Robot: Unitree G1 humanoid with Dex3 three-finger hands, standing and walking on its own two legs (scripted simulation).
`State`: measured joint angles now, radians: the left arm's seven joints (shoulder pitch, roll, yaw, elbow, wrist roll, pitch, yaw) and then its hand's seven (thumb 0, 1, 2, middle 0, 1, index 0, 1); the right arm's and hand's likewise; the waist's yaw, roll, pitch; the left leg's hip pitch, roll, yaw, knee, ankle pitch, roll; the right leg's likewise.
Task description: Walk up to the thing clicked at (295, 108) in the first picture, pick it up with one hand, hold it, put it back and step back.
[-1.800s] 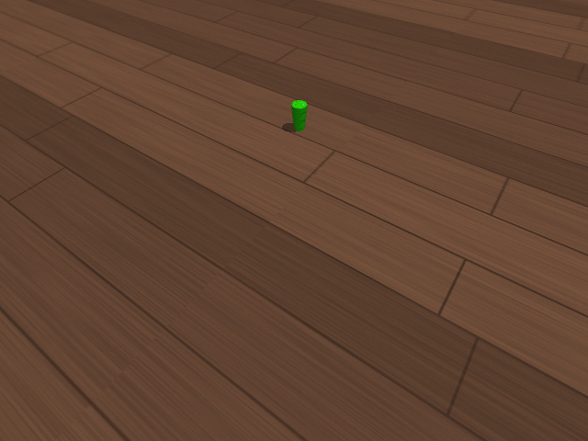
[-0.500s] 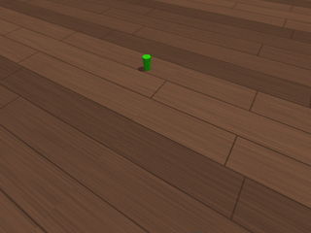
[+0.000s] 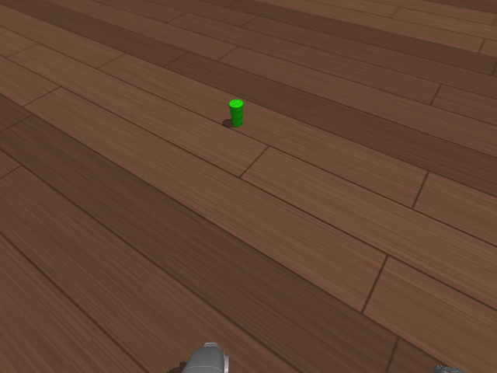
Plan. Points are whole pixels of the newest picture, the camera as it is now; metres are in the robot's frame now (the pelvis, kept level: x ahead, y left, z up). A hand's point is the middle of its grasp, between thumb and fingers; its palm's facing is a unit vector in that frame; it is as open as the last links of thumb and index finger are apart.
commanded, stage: walk up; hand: left
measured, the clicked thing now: (236, 114) +1.63 +0.20 -0.70
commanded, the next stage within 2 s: none
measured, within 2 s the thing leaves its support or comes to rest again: neither
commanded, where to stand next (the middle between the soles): +1.27 +0.01 m, yaw -3 degrees
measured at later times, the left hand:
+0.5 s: hand (152, 231) +0.42 +0.27 -0.13, palm faces -0.10 -0.90 -0.42, open 7.4 cm
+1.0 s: hand (160, 191) +0.57 +0.30 -0.17, palm faces -0.04 -0.93 -0.36, open 7.4 cm
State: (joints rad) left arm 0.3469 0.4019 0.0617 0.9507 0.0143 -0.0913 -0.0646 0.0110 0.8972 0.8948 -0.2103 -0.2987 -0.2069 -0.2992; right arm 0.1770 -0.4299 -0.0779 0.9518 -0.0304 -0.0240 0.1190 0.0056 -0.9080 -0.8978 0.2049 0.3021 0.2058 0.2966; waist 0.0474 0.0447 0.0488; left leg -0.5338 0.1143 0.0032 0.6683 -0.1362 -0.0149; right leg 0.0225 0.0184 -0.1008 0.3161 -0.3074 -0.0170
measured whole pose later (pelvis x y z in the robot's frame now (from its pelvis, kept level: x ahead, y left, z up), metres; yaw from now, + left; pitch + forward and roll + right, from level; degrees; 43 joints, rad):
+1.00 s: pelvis +0.55 +0.02 -0.02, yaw -2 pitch -3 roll -1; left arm 0.34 0.44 0.05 0.94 0.00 -0.05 -0.04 0.01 0.90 0.90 -0.21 -0.30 -0.20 -0.30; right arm 0.20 -0.42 -0.07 0.86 -0.01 -0.08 0.08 0.00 -0.91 -0.90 0.21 0.30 0.21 0.30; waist 0.03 -0.02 0.08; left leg -0.41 0.05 0.10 0.67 -0.22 0.04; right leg -0.25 -0.05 0.01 1.02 -0.45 -0.04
